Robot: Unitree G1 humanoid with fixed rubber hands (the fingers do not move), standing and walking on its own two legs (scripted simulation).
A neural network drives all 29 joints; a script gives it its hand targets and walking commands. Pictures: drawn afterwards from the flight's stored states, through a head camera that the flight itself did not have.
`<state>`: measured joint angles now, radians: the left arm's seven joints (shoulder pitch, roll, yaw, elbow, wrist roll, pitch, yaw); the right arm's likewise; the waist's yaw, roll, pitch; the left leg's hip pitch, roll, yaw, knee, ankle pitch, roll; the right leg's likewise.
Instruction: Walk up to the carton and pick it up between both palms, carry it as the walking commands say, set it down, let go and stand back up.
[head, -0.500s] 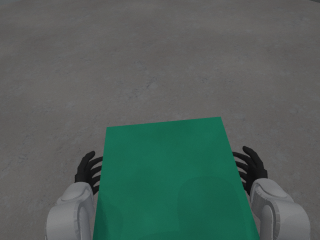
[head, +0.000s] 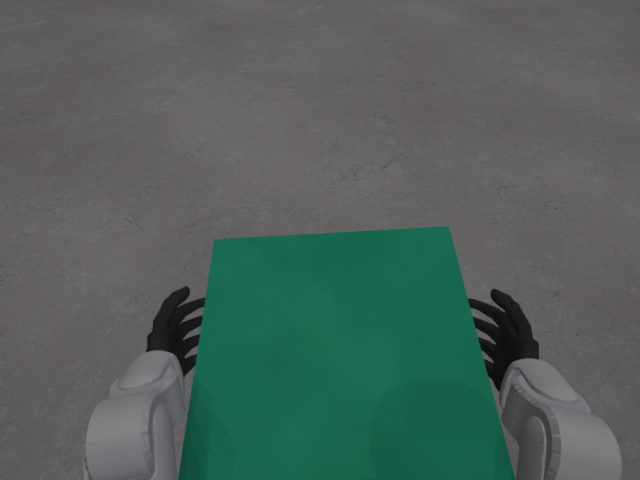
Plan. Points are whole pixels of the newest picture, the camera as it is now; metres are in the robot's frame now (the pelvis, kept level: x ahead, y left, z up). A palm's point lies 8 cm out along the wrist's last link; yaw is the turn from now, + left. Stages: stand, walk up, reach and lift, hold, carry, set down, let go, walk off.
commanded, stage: carry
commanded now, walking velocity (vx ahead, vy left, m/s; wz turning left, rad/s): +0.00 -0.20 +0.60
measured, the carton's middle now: (337, 369) +0.28 +0.00 +0.01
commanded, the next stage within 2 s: none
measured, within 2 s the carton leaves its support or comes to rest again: neither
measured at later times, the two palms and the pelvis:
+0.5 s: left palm out of the picture +0.12 +0.16 +0.06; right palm (511, 369) +0.25 -0.18 +0.08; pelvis -0.04 -0.10 -0.01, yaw +20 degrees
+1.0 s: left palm out of the picture +0.08 +0.08 +0.08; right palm (586, 376) +0.24 -0.24 +0.09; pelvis -0.07 -0.19 +0.00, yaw +27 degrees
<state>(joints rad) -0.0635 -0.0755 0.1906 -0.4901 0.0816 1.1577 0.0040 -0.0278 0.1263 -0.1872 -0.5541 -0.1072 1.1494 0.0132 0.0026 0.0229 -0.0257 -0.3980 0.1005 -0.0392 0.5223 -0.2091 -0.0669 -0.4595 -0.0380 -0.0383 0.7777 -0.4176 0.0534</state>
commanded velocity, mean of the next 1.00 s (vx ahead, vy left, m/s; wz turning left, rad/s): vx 0.00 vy -0.10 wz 0.30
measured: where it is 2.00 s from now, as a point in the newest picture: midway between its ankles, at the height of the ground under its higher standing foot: outside the picture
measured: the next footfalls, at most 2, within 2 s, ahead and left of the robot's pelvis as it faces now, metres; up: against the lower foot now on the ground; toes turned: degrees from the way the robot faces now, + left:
right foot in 0.04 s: +0.04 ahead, -0.15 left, +0.00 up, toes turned -4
left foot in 0.42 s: -0.06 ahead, +0.02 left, +0.00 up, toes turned +26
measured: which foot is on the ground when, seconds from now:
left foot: down 0.00-0.04, up 0.06-0.40, down 0.42-0.72, up 0.74-0.96, down 0.98-1.00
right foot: up 0.00-0.02, down 0.04-0.42, up 0.44-0.68, down 0.70-1.00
